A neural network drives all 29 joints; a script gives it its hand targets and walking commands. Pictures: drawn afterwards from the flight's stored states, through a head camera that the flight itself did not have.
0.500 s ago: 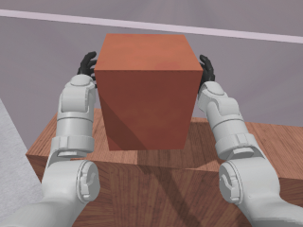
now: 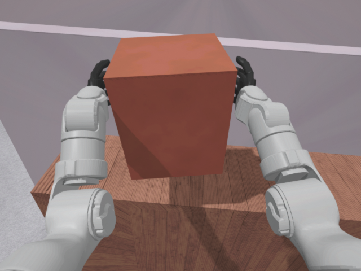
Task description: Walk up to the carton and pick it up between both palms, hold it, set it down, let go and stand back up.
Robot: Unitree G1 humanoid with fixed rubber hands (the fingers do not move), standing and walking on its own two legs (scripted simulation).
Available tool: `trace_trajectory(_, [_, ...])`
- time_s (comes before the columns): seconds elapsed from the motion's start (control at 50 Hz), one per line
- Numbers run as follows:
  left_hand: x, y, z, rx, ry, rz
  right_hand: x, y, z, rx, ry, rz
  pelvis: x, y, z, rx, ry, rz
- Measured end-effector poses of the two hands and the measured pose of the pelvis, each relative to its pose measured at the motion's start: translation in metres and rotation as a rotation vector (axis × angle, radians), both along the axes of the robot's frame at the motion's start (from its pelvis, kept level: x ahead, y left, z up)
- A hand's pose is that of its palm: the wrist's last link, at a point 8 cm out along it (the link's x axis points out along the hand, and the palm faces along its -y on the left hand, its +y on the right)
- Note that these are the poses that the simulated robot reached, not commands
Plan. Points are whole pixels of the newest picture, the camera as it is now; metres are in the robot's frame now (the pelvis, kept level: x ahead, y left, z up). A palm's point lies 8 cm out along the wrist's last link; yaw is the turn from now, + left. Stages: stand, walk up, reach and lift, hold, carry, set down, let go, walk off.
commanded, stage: reach and lift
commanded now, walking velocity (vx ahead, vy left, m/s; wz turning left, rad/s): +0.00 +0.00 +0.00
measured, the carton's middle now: (172, 107) +0.40 -0.01 +0.23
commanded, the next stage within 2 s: hold in 0.38 s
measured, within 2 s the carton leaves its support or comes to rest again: neither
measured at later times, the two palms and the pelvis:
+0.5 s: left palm (93, 84) +0.38 +0.15 +0.30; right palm (246, 81) +0.37 -0.15 +0.31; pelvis +0.00 +0.00 +0.00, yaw +0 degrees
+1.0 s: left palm (88, 75) +0.37 +0.15 +0.31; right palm (248, 72) +0.37 -0.15 +0.33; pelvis +0.00 -0.01 +0.00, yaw +1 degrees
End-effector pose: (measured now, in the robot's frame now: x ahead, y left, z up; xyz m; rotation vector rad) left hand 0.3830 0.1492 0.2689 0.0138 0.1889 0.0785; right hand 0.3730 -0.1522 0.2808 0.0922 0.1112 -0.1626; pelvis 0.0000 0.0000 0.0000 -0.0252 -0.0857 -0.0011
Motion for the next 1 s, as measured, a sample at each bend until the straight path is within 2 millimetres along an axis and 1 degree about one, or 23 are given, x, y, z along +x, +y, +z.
trace_trajectory(0.44, [-0.004,0.001,0.022,-0.005,0.000,0.005,-0.003,0.001,0.023,-0.005,0.008,0.005,-0.002,-0.001,0.000,0.000,0.017,-0.004])
trace_trajectory(0.6, [-0.014,0.004,0.036,-0.009,-0.014,0.029,-0.006,0.004,0.039,-0.016,-0.001,0.029,-0.002,-0.004,-0.001,-0.002,0.018,-0.004])
trace_trajectory(0.72, [-0.015,0.005,0.041,-0.019,-0.001,0.030,-0.007,0.005,0.046,-0.013,0.015,0.029,-0.004,-0.006,0.000,0.000,0.022,0.007])
trace_trajectory(0.84, [-0.014,0.004,0.046,-0.015,0.000,0.025,-0.007,0.004,0.049,-0.020,0.019,0.026,-0.005,-0.007,0.000,0.000,0.029,0.012])
trace_trajectory(1.0, [-0.012,0.005,0.046,-0.008,0.001,0.024,-0.006,0.005,0.047,-0.025,0.027,0.024,-0.005,-0.007,0.000,-0.001,0.034,0.015])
